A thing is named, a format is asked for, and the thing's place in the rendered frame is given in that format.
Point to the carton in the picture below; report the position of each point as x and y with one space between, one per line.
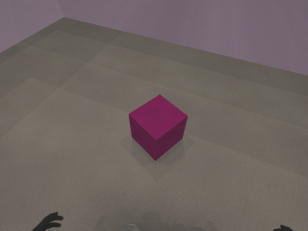
157 126

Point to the left robot hand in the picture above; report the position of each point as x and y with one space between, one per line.
46 222

